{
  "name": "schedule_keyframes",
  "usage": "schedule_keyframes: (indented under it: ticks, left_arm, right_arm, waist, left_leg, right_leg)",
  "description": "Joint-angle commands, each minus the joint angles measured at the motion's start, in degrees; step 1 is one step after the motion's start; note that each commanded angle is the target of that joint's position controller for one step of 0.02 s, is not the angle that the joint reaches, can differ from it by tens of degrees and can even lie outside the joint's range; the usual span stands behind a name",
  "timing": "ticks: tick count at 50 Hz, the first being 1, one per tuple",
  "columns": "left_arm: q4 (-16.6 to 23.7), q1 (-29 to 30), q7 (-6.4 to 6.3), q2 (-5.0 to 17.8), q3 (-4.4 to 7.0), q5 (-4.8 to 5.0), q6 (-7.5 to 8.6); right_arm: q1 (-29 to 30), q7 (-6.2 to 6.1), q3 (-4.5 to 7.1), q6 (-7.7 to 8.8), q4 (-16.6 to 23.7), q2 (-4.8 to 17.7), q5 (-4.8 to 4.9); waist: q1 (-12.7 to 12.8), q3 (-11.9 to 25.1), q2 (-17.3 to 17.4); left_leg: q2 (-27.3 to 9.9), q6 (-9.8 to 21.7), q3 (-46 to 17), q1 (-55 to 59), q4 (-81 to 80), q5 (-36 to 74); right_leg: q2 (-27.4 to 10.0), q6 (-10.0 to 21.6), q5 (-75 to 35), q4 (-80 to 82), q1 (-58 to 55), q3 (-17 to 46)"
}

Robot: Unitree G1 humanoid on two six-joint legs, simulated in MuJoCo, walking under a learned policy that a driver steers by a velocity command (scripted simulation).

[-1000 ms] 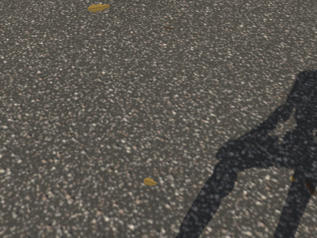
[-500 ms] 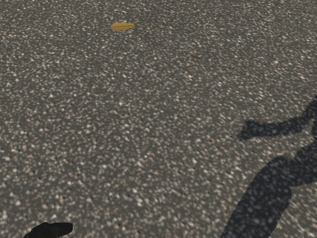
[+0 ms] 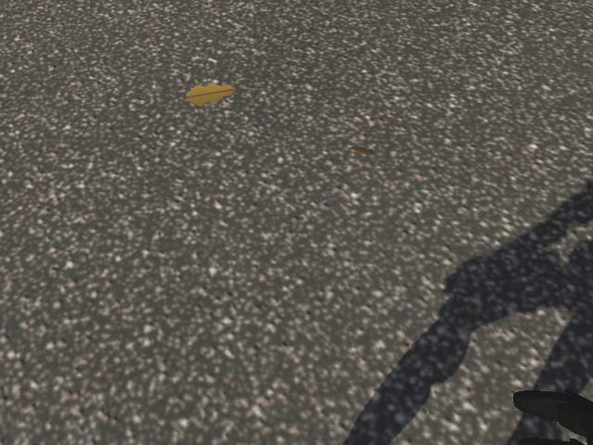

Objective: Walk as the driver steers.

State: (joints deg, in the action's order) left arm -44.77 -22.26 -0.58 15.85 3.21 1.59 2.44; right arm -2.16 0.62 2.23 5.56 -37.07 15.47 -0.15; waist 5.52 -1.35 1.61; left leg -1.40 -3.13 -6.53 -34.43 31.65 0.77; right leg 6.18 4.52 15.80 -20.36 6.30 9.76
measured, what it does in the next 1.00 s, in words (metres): walks ahead, turning right: left foot, then right foot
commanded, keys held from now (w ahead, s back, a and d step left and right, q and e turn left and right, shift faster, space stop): w+e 0.60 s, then w+q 0.40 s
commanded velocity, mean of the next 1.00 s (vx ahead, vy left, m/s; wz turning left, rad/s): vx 0.50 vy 0.00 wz -0.33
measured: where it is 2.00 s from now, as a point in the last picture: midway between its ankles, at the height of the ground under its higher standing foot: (415, 215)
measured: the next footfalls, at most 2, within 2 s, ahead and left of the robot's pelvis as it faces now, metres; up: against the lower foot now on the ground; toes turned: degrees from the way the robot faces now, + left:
left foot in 0.10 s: +0.23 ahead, +0.14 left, +0.00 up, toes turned -9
right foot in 0.60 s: +0.44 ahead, -0.20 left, +0.00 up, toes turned -26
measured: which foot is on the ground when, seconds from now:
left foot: up 0.00-0.08, down 0.10-0.62, up 0.64-1.00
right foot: down 0.00-0.12, up 0.14-0.58, down 0.60-1.00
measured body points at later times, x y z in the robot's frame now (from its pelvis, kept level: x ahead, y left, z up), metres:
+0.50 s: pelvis +0.26 +0.00 -0.01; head +0.29 -0.01 +0.44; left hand +0.54 +0.17 -0.09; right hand +0.19 -0.29 -0.13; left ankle +0.19 +0.14 -0.74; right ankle +0.38 -0.19 -0.70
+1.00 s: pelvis +0.52 -0.14 +0.00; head +0.54 -0.14 +0.45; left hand +0.68 +0.10 -0.12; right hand +0.57 -0.43 -0.11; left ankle +0.75 -0.04 -0.69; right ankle +0.40 -0.18 -0.74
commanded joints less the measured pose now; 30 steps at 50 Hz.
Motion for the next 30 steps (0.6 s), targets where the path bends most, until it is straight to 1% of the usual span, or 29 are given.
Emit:
schedule_keyframes:
  ticks: [1, 2, 3, 4, 5, 6, 7, 8, 9, 10, 11, 12, 13, 14, 16, 17, 19, 21, 24, 25, 26, 27, 28, 29, 30]
  left_arm:
    - [2.9, -1.2, -0.68, 9.6, 2.60, 0.24, -0.12]
    - [3.0, -0.7, -0.77, 9.8, 2.77, 0.16, -0.32]
    - [3.3, 0.3, -0.78, 9.6, 2.81, 0.12, -0.50]
    - [3.9, 1.3, -0.66, 8.4, 2.47, -0.05, -0.49]
    - [5.2, 2.7, -0.36, 5.8, 1.52, -0.72, -0.19]
    - [6.3, -3.9, -0.45, 2.1, 0.35, 0.03, 0.39]
    - [6.7, -5.6, -0.44, 4.9, 0.35, 0.39, 0.70]
    - [6.3, -1.5, -0.36, 9.1, 1.57, 0.64, 0.46]
    - [7.0, 2.7, -0.32, 9.5, 1.80, 0.16, 0.09]
    - [7.8, 4.9, -0.14, 8.8, 1.92, -0.44, -0.01]
    - [8.1, 5.4, 0.13, 8.0, 2.11, -0.47, -0.29]
    - [8.3, 4.9, 0.42, 6.8, 1.95, -0.10, -0.64]
    - [8.5, 4.9, 0.60, 5.6, 1.71, 0.03, -0.96]
    - [9.0, 5.7, 0.69, 4.9, 1.53, -0.06, -1.18]
    - [10.1, 7.9, 0.82, 4.3, 1.26, -0.45, -1.27]
    - [10.3, 8.9, 1.01, 4.2, 1.14, -0.48, -1.17]
    - [10.7, 11.3, 1.69, 3.8, 0.86, -0.34, -0.76]
    - [11.7, 15.5, 2.44, 3.2, 0.46, -0.38, -0.30]
    - [13.9, 20.6, 3.43, 3.1, 0.26, -0.16, -0.21]
    - [14.6, 21.6, 3.71, 3.4, 0.35, -0.11, -0.26]
    - [15.2, 22.1, 3.95, 3.9, 0.55, -0.18, -0.32]
    - [15.6, 21.5, 4.08, 4.7, 0.95, -0.33, -0.43]
    - [15.5, 19.5, 4.06, 5.9, 1.60, -0.58, -0.65]
    - [14.3, 13.8, 3.89, 7.8, 2.75, -0.67, -0.88]
    - [11.7, 3.8, 3.18, 11.0, 4.65, -0.44, -1.20]
  right_arm:
    - [5.8, 0.51, 1.74, 1.68, 5.2, 5.5, 0.59]
    - [4.8, 0.54, 2.10, 1.91, 5.0, 6.2, 0.72]
    - [2.1, 0.43, 2.55, 2.13, 4.4, 6.9, 0.78]
    - [-3.0, 0.04, 3.37, 2.32, 3.2, 8.3, 0.47]
    - [-11.3, -0.49, 4.28, 2.45, 2.3, 10.8, -0.47]
    - [-18.6, -0.84, 5.53, 1.60, 0.8, 15.4, -1.23]
    - [-19.8, -0.35, 5.02, 0.97, -0.1, 12.6, 0.15]
    - [-17.0, -0.51, 3.94, 0.69, 0.4, 8.6, 0.46]
    - [-14.2, -0.61, 3.37, 0.31, 0.6, 7.1, 0.16]
    - [-12.0, -0.51, 2.93, 0.14, 0.1, 6.0, -0.12]
    - [-10.6, -0.49, 2.51, 0.23, -0.3, 4.9, -0.48]
    - [-9.8, -0.42, 2.48, 0.40, -0.6, 4.8, -0.58]
    - [-9.5, -0.34, 2.62, 0.68, -1.1, 4.9, -0.36]
    - [-9.5, -0.30, 2.86, 0.94, -1.7, 5.5, -0.20]
    - [-10.0, -0.38, 3.43, 1.20, -2.9, 7.2, -0.25]
    - [-10.2, -0.43, 3.60, 1.17, -3.4, 7.8, -0.33]
    - [-10.1, -0.55, 3.72, 0.89, -4.1, 8.7, -0.23]
    - [-11.4, -0.73, 3.85, 0.50, -5.1, 9.7, 0.09]
    - [-14.2, -0.78, 4.23, -0.27, -6.7, 11.4, 0.85]
    - [-14.8, -0.78, 4.41, -0.61, -7.2, 11.9, 1.17]
    - [-15.1, -0.82, 4.60, -1.00, -7.5, 12.4, 1.47]
    - [-15.0, -0.95, 4.82, -1.38, -7.5, 13.2, 1.67]
    - [-14.9, -1.19, 5.11, -1.76, -7.5, 14.2, 1.89]
    - [-14.6, -1.45, 5.24, -2.23, -7.5, 14.8, 2.05]
    - [-14.7, -1.77, 4.70, -2.39, -7.2, 13.6, 1.93]
  waist:
    - [-1.3, 1.4, -7.3]
    - [-2.1, 1.4, -8.2]
    - [-3.9, 2.1, -8.9]
    - [-6.6, 4.8, -8.7]
    - [-10.8, 11.9, -5.8]
    - [-10.2, 21.0, 8.0]
    - [-9.7, 20.8, 15.2]
    - [-10.4, 12.3, 8.3]
    - [-10.0, 6.5, 3.8]
    - [-8.8, 2.6, 2.5]
    - [-7.4, 1.0, 3.6]
    - [-6.4, 0.3, 5.0]
    - [-6.1, 0.1, 5.3]
    - [-5.9, -0.2, 4.9]
    - [-6.0, -0.4, 3.3]
    - [-6.2, -0.3, 2.7]
    - [-6.9, -0.4, 2.0]
    - [-8.6, -1.2, 1.4]
    - [-10.2, -2.6, 1.2]
    - [-10.2, -2.9, 1.4]
    - [-9.9, -2.9, 1.7]
    - [-8.9, -2.1, 2.4]
    - [-7.3, -0.1, 3.6]
    - [-3.7, 3.4, 3.8]
    - [1.4, 8.4, 2.3]
  left_leg:
    - [3.0, 0.8, 1.5, 7.4, -4.3, -0.6]
    - [3.0, 1.6, 1.4, 9.2, -5.2, -2.8]
    - [2.9, 2.7, 1.9, 13.2, -6.9, -3.6]
    - [2.0, 4.5, 2.3, 21.3, -8.8, -3.1]
    - [-5.4, 8.2, -3.6, 35.5, -6.4, -4.1]
    - [-18.3, 16.6, -24.1, 56.7, -7.1, -12.1]
    - [-23.4, 18.8, -38.0, 57.2, -11.9, -23.2]
    - [-21.1, 16.6, -31.9, 49.8, -13.5, -27.9]
    - [-18.5, 14.8, -23.6, 42.2, -14.6, -23.3]
    - [-16.1, 14.1, -18.2, 35.8, -16.5, -17.9]
    - [-14.3, 13.5, -13.7, 31.6, -18.2, -13.8]
    - [-13.1, 13.3, -10.3, 28.5, -19.7, -11.6]
    - [-12.7, 13.6, -7.5, 27.0, -21.0, -9.4]
    - [-12.8, 14.2, -5.3, 26.3, -22.0, -7.1]
    - [-13.4, 15.0, -1.6, 26.7, -23.2, -2.4]
    - [-13.3, 14.9, 0.5, 27.5, -23.2, -0.2]
    - [-12.1, 13.8, 5.2, 28.4, -23.1, 2.8]
    - [-11.6, 12.7, 8.8, 29.1, -22.8, 3.7]
    - [-13.0, 11.7, 11.2, 33.2, -22.0, 4.2]
    - [-13.8, 11.2, 11.8, 35.1, -21.2, 5.9]
    - [-14.3, 10.7, 12.6, 36.9, -19.6, 9.9]
    - [-14.4, 10.1, 13.8, 38.2, -16.6, 18.4]
    - [-14.3, 9.4, 15.1, 39.0, -11.8, 29.0]
    - [-13.5, 8.4, 16.7, 38.3, -3.2, 37.0]
    - [-11.4, 6.5, 18.3, 31.8, 9.4, 35.6]
  right_leg:
    - [-13.4, 6.4, -13.3, 1.5, 1.5, 13.5]
    - [-13.8, 6.0, -14.0, 0.0, 0.7, 14.8]
    - [-13.5, 5.3, -15.7, -2.1, 0.8, 15.4]
    - [-11.3, 3.8, -18.9, -6.8, 2.4, 14.0]
    - [-8.7, 1.8, -16.1, -19.4, 8.3, 10.6]
    - [-0.7, -2.4, 2.4, -38.3, 26.8, 1.9]
    - [-3.1, -3.2, 18.6, -48.0, 36.5, 0.5]
    - [-6.2, -3.7, 14.0, -52.2, 39.7, 0.9]
    - [-8.0, -4.1, 9.5, -52.4, 39.0, -1.4]
    - [-9.5, -4.4, 6.4, -50.2, 37.9, -2.1]
    - [-11.1, -4.4, 4.4, -48.5, 36.0, -2.3]
    - [-12.0, -4.4, 3.3, -47.5, 34.0, -2.9]
    - [-12.4, -4.7, 2.4, -46.7, 33.5, -3.6]
    - [-12.7, -5.1, 1.0, -45.5, 33.9, -3.9]
    - [-13.3, -5.8, -3.0, -41.5, 35.5, -3.9]
    - [-13.4, -5.9, -5.8, -39.0, 35.8, -4.0]
    - [-13.1, -5.6, -12.2, -32.2, 34.5, -5.2]
    - [-12.3, -5.0, -17.2, -25.4, 32.6, -7.2]
    - [-11.4, -3.5, -16.9, -19.4, 32.0, -9.5]
    - [-11.1, -2.8, -15.0, -18.0, 32.1, -10.1]
    - [-10.3, -1.9, -12.3, -16.9, 31.4, -11.1]
    - [-8.8, -0.8, -9.2, -16.1, 29.0, -12.6]
    - [-6.7, 0.4, -6.0, -15.8, 24.9, -14.4]
    - [-4.1, 2.1, -5.2, -14.2, 16.8, -16.0]
    - [-2.2, 4.3, -8.6, -11.2, 1.9, -15.4]
Keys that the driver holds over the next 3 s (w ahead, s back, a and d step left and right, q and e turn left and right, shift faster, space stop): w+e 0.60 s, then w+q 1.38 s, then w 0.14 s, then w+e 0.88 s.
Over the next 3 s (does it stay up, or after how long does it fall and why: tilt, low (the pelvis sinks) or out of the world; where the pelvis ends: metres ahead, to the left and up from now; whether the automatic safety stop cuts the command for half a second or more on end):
stays up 1.64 -0.06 0.00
